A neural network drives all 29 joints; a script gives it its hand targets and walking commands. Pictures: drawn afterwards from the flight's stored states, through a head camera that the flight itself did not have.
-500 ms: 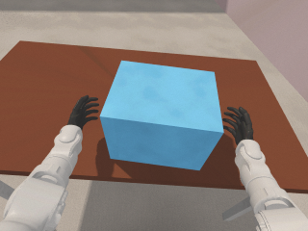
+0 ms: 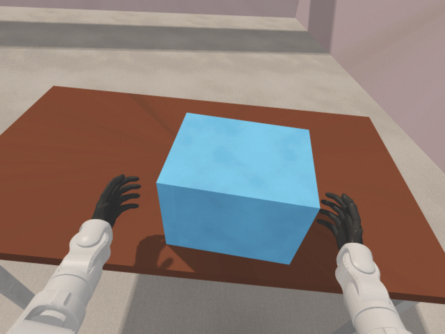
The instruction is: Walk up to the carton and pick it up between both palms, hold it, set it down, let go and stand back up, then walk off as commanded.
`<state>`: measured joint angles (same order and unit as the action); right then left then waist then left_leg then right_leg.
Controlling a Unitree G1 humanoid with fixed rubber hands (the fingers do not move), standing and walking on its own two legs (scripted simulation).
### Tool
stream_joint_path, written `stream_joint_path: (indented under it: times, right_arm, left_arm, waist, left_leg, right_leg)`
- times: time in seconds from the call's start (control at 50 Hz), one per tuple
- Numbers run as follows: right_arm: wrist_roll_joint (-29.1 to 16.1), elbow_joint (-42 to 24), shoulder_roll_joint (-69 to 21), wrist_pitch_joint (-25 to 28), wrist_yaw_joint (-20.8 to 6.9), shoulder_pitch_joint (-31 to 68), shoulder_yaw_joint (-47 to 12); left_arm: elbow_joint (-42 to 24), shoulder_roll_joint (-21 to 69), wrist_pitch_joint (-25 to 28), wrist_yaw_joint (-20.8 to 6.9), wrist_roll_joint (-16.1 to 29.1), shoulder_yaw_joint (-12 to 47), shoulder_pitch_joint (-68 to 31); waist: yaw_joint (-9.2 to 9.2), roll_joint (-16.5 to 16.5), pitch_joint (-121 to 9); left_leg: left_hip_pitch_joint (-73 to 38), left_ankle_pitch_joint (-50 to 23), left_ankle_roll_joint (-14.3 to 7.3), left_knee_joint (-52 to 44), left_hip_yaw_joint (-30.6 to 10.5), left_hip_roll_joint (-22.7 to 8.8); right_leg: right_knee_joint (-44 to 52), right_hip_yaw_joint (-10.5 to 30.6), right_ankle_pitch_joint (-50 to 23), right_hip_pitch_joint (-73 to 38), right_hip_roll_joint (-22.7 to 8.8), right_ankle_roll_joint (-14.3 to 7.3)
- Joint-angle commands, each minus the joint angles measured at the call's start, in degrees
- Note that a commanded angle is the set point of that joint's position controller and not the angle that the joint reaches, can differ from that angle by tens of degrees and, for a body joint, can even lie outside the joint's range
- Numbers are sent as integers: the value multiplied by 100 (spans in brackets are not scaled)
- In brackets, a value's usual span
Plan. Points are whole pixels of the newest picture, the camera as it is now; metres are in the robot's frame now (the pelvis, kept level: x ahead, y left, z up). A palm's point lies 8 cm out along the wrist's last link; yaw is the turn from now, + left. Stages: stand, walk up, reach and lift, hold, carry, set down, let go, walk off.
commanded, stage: set down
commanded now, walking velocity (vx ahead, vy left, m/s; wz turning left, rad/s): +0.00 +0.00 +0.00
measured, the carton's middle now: (237, 187) +0.44 -0.04 +0.01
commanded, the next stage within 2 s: none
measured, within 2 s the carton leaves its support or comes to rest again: neither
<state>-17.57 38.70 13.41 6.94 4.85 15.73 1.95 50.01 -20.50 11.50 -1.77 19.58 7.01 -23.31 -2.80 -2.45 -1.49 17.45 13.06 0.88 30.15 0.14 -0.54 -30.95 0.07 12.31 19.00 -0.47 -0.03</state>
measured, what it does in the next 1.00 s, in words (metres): shifts its weight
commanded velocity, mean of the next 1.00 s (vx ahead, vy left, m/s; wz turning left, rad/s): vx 0.00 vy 0.00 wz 0.00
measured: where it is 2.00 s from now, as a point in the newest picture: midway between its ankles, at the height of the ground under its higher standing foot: outside the picture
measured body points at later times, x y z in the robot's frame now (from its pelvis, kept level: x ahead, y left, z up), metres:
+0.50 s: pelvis +0.03 +0.01 +0.01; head -0.01 +0.02 +0.46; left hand +0.25 +0.24 +0.03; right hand +0.22 -0.23 +0.05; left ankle +0.03 +0.13 -0.73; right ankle +0.04 -0.12 -0.73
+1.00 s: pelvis +0.05 +0.02 +0.01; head +0.04 +0.02 +0.46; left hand +0.24 +0.24 +0.00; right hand +0.21 -0.23 +0.00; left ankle +0.03 +0.13 -0.73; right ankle +0.04 -0.12 -0.73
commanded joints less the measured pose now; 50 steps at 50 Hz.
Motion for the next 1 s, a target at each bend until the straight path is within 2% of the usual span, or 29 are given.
stream_joint_path:
  times: [0.0,0.04,0.1,0.2,0.28,0.34,0.46,0.58,0.66,0.7,0.82,0.98]
  right_arm:
    - [-37,-1160,768,323,32,92,190]
    - [-28,-1542,737,441,45,-596,156]
    - [44,-2183,720,516,47,-1103,280]
    - [232,-3325,560,362,-28,-2103,256]
    - [417,-4061,425,111,-71,-2264,280]
    - [485,-4338,335,-56,-99,-2828,325]
    - [519,-4170,261,-382,-83,-3390,512]
    - [657,-4452,245,-440,-139,-3591,655]
    - [709,-4628,325,-361,-274,-3571,662]
    - [728,-4433,322,-365,-322,-3623,641]
    - [786,-4159,384,-226,-381,-3745,654]
    - [849,-3631,424,142,-395,-3946,489]
  left_arm:
    - [-1897,-823,-60,-94,-408,-656,-299]
    - [-2401,-699,-194,-149,-576,-765,559]
    - [-3014,-645,-291,-210,-583,-810,1127]
    - [-3856,-603,-255,-230,-391,-835,2140]
    - [-4229,-744,-154,-143,-198,-785,2132]
    - [-4510,-775,-143,-84,-202,-805,2665]
    - [-4667,-691,-338,-85,-386,-888,3411]
    - [-5056,-594,-438,-84,-372,-755,3790]
    - [-5166,-543,-347,20,-368,-663,3893]
    - [-5000,-489,-345,45,-425,-647,3957]
    - [-4724,-413,-298,78,-553,-659,4092]
    - [-4420,-223,-189,59,-753,-624,4387]
  waist:
    - [147,502,-1559]
    - [179,465,-1425]
    - [110,404,-1129]
    - [232,143,-435]
    - [281,141,-23]
    - [334,228,213]
    - [355,527,573]
    - [294,552,689]
    - [384,575,703]
    - [407,599,783]
    - [445,489,580]
    - [442,431,173]
  left_leg:
    - [-1020,-1287,177,-745,92,125]
    - [-1240,-1833,229,-762,120,152]
    - [-1255,-1939,238,-853,140,212]
    - [-1245,-1389,130,-1131,133,223]
    - [-950,-520,77,-1283,142,214]
    - [-969,-318,82,-1344,168,205]
    - [-1132,-188,131,-1478,141,78]
    - [-1116,-208,156,-1540,78,-15]
    - [-1004,-208,166,-1559,3,-88]
    - [-962,-189,160,-1565,-21,-103]
    - [-1147,-759,182,-1457,8,-101]
    - [-1747,-2168,295,-1129,39,-18]
  right_leg:
    - [922,136,-1327,-1372,182,-116]
    - [1017,144,-1931,-1674,220,-100]
    - [1155,178,-2070,-1782,237,-67]
    - [1454,296,-1027,-1491,188,-83]
    - [1553,418,-50,-1147,90,-148]
    - [1612,481,170,-1100,55,-185]
    - [1687,470,110,-1203,127,-236]
    - [1709,423,32,-1260,205,-238]
    - [1618,404,7,-1225,240,-259]
    - [1586,409,25,-1207,234,-259]
    - [1546,372,-304,-1324,249,-259]
    - [1552,291,-1142,-1375,304,-258]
